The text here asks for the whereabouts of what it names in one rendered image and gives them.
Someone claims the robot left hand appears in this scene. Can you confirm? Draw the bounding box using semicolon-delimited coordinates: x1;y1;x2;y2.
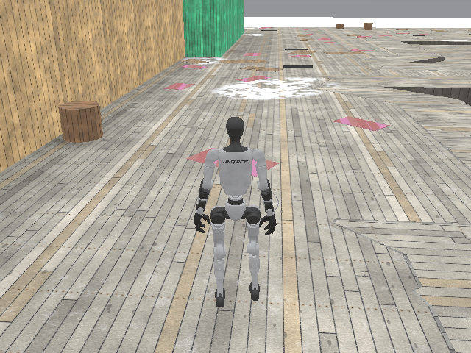
194;213;210;233

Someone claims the robot left thigh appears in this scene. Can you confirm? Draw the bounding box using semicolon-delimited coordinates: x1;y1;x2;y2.
210;206;226;260

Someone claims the robot right forearm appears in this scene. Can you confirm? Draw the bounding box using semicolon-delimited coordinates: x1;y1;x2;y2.
261;179;275;216

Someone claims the robot right hand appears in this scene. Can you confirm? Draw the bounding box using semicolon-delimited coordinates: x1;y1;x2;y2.
259;214;276;235

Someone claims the left robot upper arm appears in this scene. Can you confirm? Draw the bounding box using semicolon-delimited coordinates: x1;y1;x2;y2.
202;149;220;190

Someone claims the right robot upper arm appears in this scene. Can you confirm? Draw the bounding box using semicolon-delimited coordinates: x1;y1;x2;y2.
251;149;269;190

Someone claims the robot right shin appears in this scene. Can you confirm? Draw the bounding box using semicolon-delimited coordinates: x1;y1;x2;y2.
249;243;260;290

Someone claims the robot left forearm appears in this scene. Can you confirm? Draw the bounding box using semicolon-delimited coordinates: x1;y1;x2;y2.
195;178;210;215

